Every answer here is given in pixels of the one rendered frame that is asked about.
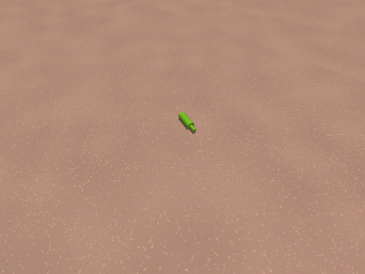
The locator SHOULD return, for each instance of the bottle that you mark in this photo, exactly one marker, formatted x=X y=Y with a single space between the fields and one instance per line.
x=185 y=119

